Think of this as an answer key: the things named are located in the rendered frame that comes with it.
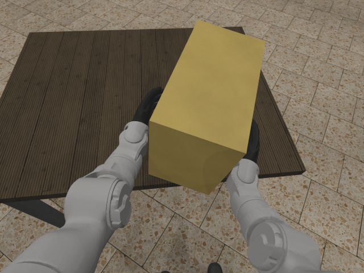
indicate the robot left hand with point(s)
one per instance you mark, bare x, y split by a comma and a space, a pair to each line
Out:
146, 107

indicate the robot left upper arm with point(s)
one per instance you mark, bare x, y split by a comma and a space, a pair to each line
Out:
94, 209

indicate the robot right hand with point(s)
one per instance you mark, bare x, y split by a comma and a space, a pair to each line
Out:
253, 144

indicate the robot right upper arm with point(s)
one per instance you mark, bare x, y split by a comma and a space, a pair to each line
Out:
276, 248

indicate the carton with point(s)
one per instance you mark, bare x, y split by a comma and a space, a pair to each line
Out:
200, 127

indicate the table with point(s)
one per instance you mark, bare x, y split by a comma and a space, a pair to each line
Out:
71, 94

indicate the right robot forearm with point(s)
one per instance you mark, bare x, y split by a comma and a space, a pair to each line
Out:
246, 201

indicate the left robot forearm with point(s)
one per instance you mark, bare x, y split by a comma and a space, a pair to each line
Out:
126, 160

